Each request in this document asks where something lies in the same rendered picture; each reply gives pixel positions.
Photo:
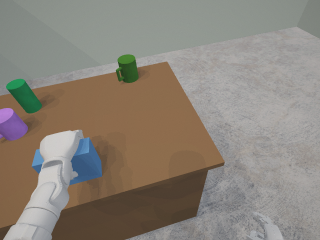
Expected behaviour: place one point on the robot left hand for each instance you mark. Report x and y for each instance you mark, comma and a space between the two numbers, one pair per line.
63, 144

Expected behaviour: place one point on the robot right hand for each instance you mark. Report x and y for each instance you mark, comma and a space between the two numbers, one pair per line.
271, 232

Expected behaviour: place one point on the sponge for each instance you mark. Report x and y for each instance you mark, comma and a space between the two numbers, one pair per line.
85, 162

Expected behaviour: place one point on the table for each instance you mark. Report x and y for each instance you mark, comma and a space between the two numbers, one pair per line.
155, 154

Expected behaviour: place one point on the left robot forearm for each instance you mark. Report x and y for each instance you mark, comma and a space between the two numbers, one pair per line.
51, 195

